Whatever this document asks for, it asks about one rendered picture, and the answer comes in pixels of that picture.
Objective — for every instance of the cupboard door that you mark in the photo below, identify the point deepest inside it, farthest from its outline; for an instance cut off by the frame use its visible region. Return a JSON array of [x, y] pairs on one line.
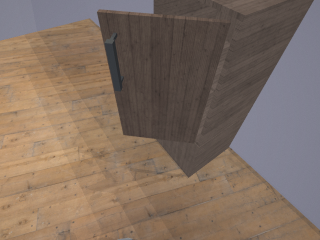
[[168, 63]]

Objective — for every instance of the handle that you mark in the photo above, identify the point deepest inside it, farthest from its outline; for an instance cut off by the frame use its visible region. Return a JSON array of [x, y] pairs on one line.
[[111, 52]]

